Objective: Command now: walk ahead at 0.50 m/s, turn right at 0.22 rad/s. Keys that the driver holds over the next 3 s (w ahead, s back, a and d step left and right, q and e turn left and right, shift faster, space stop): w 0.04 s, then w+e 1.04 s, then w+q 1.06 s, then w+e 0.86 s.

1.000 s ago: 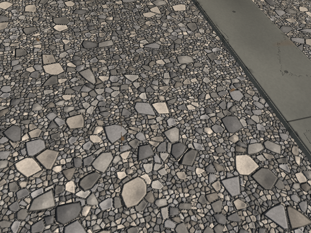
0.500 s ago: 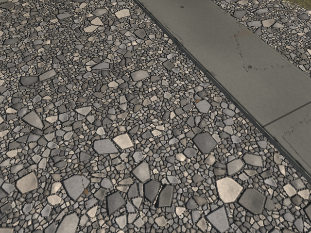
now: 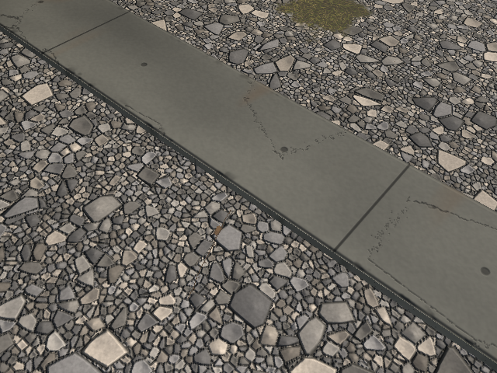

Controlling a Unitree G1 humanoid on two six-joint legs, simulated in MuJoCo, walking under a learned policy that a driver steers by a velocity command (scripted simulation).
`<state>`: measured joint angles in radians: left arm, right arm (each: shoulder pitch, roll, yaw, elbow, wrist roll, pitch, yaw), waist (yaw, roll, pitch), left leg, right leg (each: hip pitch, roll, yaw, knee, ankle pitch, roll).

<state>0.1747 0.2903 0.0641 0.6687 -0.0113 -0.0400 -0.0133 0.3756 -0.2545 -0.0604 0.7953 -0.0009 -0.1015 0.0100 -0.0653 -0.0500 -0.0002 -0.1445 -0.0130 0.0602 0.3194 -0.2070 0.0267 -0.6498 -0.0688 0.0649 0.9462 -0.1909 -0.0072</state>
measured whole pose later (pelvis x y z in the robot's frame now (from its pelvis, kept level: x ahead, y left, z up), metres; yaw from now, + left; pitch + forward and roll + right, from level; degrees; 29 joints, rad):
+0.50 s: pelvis +0.26 -0.08 +0.00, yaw -13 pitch +2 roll +0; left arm 0.36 0.27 0.06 0.72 -0.01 -0.05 -0.01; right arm 0.10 -0.30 -0.05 0.70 -0.02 -0.10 0.00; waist 0.05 0.04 0.01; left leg -0.68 0.09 -0.07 0.84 -0.09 -0.05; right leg -0.18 0.10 0.09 0.33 -0.18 -0.09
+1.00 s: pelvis +0.52 -0.10 +0.00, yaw -30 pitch +1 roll +2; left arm 0.19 0.32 0.08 0.65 -0.02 -0.01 0.00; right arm 0.31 -0.28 -0.07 0.80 -0.01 -0.10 0.01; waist -0.06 -0.05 0.03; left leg -0.10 -0.02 0.13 0.29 -0.21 0.03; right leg -0.70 -0.09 0.07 1.00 -0.17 0.01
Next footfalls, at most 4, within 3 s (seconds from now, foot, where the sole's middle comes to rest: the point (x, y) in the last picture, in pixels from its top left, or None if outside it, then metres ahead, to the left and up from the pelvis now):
0.22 right None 0.27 -0.15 -0.78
0.70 left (239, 342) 0.58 -0.01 -0.78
1.18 right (372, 302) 0.68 -0.40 -0.76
1.70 left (316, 216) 0.98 -0.28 -0.75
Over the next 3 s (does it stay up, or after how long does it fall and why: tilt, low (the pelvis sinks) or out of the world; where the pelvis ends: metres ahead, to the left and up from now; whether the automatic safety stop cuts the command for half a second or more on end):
stays up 1.45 -0.45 -0.01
